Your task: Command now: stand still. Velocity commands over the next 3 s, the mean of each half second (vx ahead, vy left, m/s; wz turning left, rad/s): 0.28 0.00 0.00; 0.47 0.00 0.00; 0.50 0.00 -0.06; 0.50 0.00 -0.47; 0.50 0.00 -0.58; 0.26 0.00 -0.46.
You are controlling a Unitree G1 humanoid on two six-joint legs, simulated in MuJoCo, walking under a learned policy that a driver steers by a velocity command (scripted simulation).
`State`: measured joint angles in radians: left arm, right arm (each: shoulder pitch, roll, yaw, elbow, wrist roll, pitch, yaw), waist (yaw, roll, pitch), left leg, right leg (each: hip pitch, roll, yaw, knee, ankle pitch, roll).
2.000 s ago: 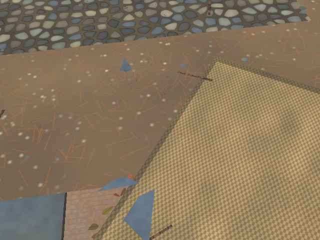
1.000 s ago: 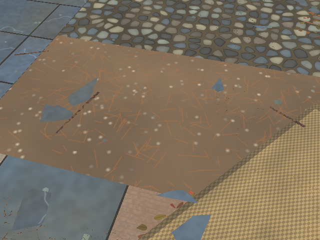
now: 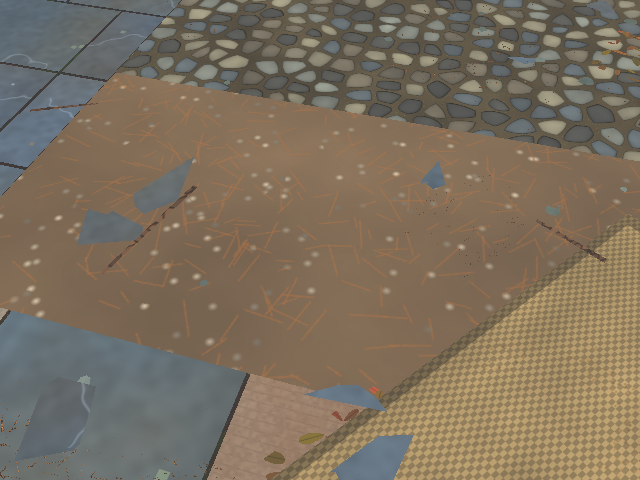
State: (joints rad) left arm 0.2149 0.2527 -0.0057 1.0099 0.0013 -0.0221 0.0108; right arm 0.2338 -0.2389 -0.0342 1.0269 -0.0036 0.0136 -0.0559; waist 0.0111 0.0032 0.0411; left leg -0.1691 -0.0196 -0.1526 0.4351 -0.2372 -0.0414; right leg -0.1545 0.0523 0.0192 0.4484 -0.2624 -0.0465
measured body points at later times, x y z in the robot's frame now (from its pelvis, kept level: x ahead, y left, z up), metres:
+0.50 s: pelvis +0.11 +0.07 +0.01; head +0.11 +0.09 +0.46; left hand +0.18 +0.34 -0.14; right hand +0.11 -0.19 -0.13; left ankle +0.07 +0.16 -0.74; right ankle +0.08 -0.08 -0.66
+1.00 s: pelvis +0.39 +0.02 +0.00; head +0.42 +0.02 +0.45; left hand +0.49 +0.29 -0.12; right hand +0.44 -0.25 -0.14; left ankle +0.32 +0.17 -0.65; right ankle +0.44 -0.06 -0.74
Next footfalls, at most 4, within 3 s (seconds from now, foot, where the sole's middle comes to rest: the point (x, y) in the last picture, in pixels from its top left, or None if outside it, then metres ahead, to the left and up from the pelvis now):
0.36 left None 0.11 0.16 -0.78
0.84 right None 0.48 -0.06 -0.78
1.36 left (264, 364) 0.78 0.18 -0.78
1.94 right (370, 275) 1.05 -0.08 -0.78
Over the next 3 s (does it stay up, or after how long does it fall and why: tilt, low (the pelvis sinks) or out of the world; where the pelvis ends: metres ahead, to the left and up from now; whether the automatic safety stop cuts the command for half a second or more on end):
stays up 1.36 -0.19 -0.01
